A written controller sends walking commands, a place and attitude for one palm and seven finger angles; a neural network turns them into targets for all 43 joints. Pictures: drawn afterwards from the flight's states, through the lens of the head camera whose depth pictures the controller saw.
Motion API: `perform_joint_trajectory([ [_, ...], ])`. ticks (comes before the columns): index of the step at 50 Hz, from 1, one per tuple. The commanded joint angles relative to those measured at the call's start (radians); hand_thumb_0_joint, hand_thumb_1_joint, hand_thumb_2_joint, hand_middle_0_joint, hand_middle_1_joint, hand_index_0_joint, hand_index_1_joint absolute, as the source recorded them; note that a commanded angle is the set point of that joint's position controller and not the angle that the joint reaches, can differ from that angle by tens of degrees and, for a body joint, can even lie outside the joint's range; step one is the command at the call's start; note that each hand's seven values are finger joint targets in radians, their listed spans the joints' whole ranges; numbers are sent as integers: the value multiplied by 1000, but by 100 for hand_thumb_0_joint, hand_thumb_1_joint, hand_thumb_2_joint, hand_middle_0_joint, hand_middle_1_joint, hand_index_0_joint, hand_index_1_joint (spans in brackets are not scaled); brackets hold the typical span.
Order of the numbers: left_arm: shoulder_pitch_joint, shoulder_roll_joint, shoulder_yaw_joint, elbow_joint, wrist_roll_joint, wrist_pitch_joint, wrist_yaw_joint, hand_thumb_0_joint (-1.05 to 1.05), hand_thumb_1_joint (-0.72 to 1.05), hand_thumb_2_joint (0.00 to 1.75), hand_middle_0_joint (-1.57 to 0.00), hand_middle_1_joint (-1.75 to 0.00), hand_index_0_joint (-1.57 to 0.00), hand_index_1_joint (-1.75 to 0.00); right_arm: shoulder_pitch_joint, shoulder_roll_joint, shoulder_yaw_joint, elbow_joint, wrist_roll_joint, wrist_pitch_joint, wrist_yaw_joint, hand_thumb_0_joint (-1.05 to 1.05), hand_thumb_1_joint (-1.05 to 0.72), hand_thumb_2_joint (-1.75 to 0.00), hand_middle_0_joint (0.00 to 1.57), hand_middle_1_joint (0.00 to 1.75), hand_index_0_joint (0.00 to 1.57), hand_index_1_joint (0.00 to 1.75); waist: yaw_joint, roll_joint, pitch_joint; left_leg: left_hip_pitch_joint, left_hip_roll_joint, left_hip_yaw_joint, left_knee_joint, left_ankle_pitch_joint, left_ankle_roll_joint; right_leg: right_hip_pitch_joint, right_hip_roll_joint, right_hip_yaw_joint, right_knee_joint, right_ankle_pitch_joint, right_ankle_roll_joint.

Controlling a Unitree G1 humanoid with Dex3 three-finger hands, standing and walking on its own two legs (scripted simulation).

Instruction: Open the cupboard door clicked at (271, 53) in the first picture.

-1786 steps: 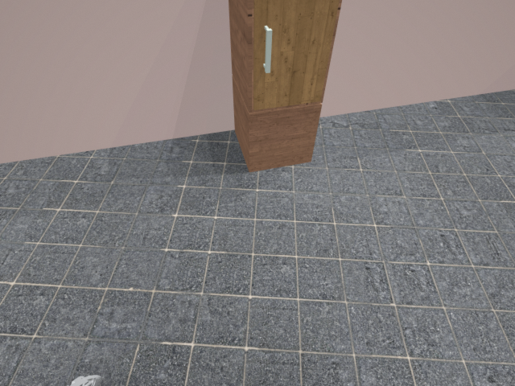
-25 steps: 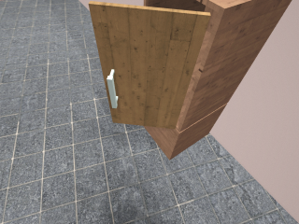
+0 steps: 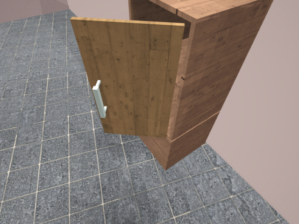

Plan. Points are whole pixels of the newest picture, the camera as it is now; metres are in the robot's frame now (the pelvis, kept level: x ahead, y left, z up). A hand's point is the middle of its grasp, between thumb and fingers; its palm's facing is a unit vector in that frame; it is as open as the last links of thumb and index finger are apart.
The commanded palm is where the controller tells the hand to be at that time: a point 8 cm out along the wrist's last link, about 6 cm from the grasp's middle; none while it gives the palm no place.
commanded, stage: come to a stop and stand still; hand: left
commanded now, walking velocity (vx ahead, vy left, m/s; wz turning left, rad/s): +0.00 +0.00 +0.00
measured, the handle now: (101, 99) +0.58 +0.22 -0.06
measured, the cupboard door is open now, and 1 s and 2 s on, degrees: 50 50 50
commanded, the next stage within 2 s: look again from close up in 0.64 s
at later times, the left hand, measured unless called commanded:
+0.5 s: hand out of the picture +0.02 +0.17 -0.18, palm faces +0.04 -0.98 -0.17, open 7.4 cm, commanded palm none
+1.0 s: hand out of the picture +0.06 +0.22 -0.18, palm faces +0.00 -0.97 -0.24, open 7.4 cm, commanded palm none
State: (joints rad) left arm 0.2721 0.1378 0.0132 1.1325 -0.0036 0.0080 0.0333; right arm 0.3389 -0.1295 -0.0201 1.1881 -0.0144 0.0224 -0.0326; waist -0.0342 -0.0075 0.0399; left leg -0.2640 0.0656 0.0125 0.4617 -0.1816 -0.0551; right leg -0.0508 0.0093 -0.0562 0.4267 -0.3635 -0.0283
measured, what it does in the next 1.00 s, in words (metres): stands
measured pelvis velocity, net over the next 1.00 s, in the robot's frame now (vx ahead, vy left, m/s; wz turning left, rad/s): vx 0.02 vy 0.04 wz -0.03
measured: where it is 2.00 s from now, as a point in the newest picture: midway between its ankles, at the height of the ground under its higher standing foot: outside the picture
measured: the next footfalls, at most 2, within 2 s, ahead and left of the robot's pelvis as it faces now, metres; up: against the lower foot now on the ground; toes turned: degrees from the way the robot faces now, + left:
right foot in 1.82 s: +0.03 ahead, -0.06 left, +0.00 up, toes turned -2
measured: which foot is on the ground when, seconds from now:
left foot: down 0.00-1.00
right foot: down 0.00-1.00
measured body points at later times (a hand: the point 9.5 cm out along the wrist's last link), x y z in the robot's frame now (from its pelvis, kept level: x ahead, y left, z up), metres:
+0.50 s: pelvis +0.04 +0.00 +0.00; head +0.06 +0.01 +0.45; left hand +0.02 +0.22 -0.17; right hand +0.06 -0.23 -0.16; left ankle +0.04 +0.16 -0.74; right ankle -0.08 -0.09 -0.74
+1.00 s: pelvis +0.02 +0.04 -0.01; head +0.03 +0.04 +0.44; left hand +0.06 +0.27 -0.16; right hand +0.04 -0.20 -0.17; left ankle +0.04 +0.15 -0.74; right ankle -0.07 -0.09 -0.74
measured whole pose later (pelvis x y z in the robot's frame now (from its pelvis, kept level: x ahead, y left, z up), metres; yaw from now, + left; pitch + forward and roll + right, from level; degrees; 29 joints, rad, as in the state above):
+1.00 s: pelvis +0.02 +0.04 -0.01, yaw -2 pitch -1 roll +0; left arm 0.28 0.18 0.01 0.99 0.01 -0.02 0.05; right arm 0.27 -0.18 -0.02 1.01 -0.01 -0.01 -0.03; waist -0.01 0.00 0.03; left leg -0.32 0.03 0.06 0.64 -0.30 0.01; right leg -0.12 -0.04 0.00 0.58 -0.45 0.01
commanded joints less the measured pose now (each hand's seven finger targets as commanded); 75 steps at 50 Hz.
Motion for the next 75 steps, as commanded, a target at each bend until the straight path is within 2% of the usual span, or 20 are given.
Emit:
perform_joint_trajectory([
  [1, 80, 94, 17, -17, 3, -17, 7, 0, 90, 90, -20, -30, -20, -30, 25, -93, -11, -35, -2, -20, -12, 0, -90, -90, 20, 30, 20, 30, 28, -25, 32, 86, 37, -12, -11, 196, 45, -110, -127, 67, -102, 331, -19],
  [21, 113, 98, 17, -18, 10, -18, 12, 0, 90, 90, -20, -30, -20, -30, -47, -124, -14, -64, 2, -26, -24, 0, -90, -90, 20, 30, 20, 30, 27, -12, -13, 156, 40, 0, 28, 366, 56, -53, -127, 50, -64, 555, 2],
  [36, 97, 120, 18, -32, 8, -15, 12, 0, 90, 90, -20, -30, -20, -30, -56, -135, -12, -66, 1, -27, -20, 0, -90, -90, 20, 30, 20, 30, 34, -26, 3, 148, 33, -7, 10, 366, 60, -30, -129, 36, -72, 527, 5],
  [37, 175, 136, 11, -41, 33, -59, 53, 0, 90, 90, -20, -30, -20, -30, -164, -161, -15, -170, 8, -46, 2, 0, -90, -90, 20, 30, 20, 30, 65, 18, 67, 112, 9, 66, 255, 319, 51, -220, -158, 164, -92, 934, 72],
  [38, 108, 189, 26, -94, 41, -71, 46, 0, 90, 90, -20, -30, -20, -30, -83, -91, -10, -197, 3, -45, 12, 0, -90, -90, 20, 30, 20, 30, 0, -65, 32, -71, -28, 49, 241, -35, 72, -39, -199, 134, 19, 1137, 25],
  [39, 95, 203, 34, -111, 40, -80, 44, 0, 90, 90, -20, -30, -20, -30, -60, -95, -9, -205, -5, -48, 16, 0, -90, -90, 20, 30, 20, 30, 9, -97, -37, -88, -43, 72, 167, -121, 80, 50, -207, 120, 98, 1272, -12],
  [40, 94, 196, 29, -129, 34, -81, 41, 0, 90, 90, -20, -30, -20, -30, -16, -111, -14, -211, -4, -54, 13, 0, -90, -90, 20, 30, 20, 30, -8, -110, -118, -42, -60, 77, 118, -35, 90, 92, -179, 84, 189, 1286, -18],
  [41, 105, 188, 28, -143, 24, -82, 39, 0, 90, 90, -20, -30, -20, -30, 13, -138, -19, -210, -3, -61, 10, 0, -90, -90, 20, 30, 20, 30, -10, -106, -175, 43, -38, 60, 119, 203, 109, 64, -148, 67, 254, 1215, -1],
  [43, 97, 148, 23, -165, 9, -70, 35, 0, 90, 90, -20, -30, -20, -30, 46, -189, -34, -207, -2, -60, -2, 0, -90, -90, 20, 30, 20, 30, -9, 62, -169, 219, 60, -21, 163, 621, 154, -151, -85, 40, 298, 750, 20],
  [45, 60, 105, 17, -184, 6, -41, 28, 0, 90, 90, -20, -30, -20, -30, -4, -186, -24, -216, -1, -46, -5, 0, -90, -90, 20, 30, 20, 30, 24, 176, -18, 109, 144, -109, 59, 669, 197, -226, -21, 17, 237, 3, 20],
  [46, 79, 97, 15, -180, 9, -34, 24, 0, 90, 90, -20, -30, -20, -30, -46, -183, -20, -234, -4, -44, -4, 0, -90, -90, 20, 30, 20, 30, 46, 151, 34, 45, 131, -101, 55, 570, 187, -215, -20, 16, 162, -42, 15],
  [48, 123, 128, 14, -158, 17, -32, 21, 0, 90, 90, -20, -30, -20, -30, -85, -151, -9, -255, 4, -43, 0, 0, -90, -90, 20, 30, 20, 30, 58, 45, 44, -49, 56, -53, 71, 210, 128, -153, -68, 87, 23, 158, -8],
  [50, 106, 176, 13, -164, 22, -35, 19, 0, 90, 90, -20, -30, -20, -30, -72, -129, -4, -252, 3, -37, 9, 0, -90, -90, 20, 30, 20, 30, 34, -53, 8, -21, -3, 13, 111, 52, 90, -159, -142, 138, 7, 337, -27],
  [51, 70, 184, 13, -170, 22, -28, 19, 0, 90, 90, -20, -30, -20, -30, -54, -136, -5, -244, 1, -38, 12, 0, -90, -90, 20, 30, 20, 30, 15, -45, -32, 15, -2, 12, 91, 104, 89, -156, -119, 104, 46, 331, -18],
  [52, 54, 180, 14, -180, 18, -24, 20, 0, 90, 90, -20, -30, -20, -30, -51, -151, -6, -235, 1, -38, 12, 0, -90, -90, 20, 30, 20, 30, 20, -74, -39, 28, 13, -4, 83, 126, 93, -167, -96, 85, 59, 269, -7],
  [54, 55, 164, 10, -183, 19, -16, 19, 0, 90, 90, -20, -30, -20, -30, -64, -159, -9, -224, 0, -41, 11, 0, -90, -90, 20, 30, 20, 30, 33, -10, 10, 6, 33, -39, 32, 82, 108, -194, -75, 76, 45, 116, 5],
  [57, 56, 175, 9, -182, 21, -5, 12, 0, 90, 90, -20, -30, -20, -30, -81, -181, -10, -231, -2, -35, 15, 0, -90, -90, 20, 30, 20, 30, 38, 36, 72, -65, 36, -80, -59, -145, 111, -227, -59, 76, 18, -69, 1],
  [66, 109, 177, 6, -150, 25, -13, 0, 0, 90, 90, -20, -30, -20, -30, -82, -200, -17, -219, -2, -36, 18, 0, -90, -90, 20, 30, 20, 30, 44, 39, 23, -34, 40, -107, -138, -267, 110, -232, -70, 85, -11, -62, -1],
  [70, 173, 147, 2, -112, 33, -8, -9, 0, 90, 90, -20, -30, -20, -30, -56, -194, -19, -194, -6, -22, 24, 0, -90, -90, 20, 30, 20, 30, 51, 61, 34, -68, 52, -126, -166, -474, 123, -244, -42, 52, 24, -227, -6],
  [75, 217, 140, 12, -75, 28, -24, -18, 0, 90, 90, -20, -30, -20, -30, -64, -156, -17, -192, -5, -30, 25, 0, -90, -90, 20, 30, 20, 30, 52, -24, 59, -89, -1, -56, -20, -350, 113, -254, -94, 159, -53, -242, -48],
])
